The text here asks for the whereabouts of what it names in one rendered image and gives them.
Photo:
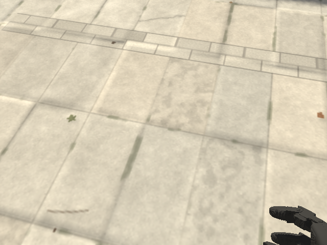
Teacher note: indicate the robot right hand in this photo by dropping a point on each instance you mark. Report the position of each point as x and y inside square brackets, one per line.
[303, 218]

